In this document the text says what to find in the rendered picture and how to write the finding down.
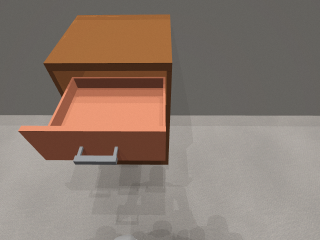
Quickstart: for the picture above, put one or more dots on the drawer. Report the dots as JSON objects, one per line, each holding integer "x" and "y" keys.
{"x": 101, "y": 113}

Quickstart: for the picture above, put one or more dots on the handle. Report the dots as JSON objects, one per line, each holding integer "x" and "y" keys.
{"x": 80, "y": 159}

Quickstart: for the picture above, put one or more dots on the cabinet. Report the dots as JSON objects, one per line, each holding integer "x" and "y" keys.
{"x": 135, "y": 45}

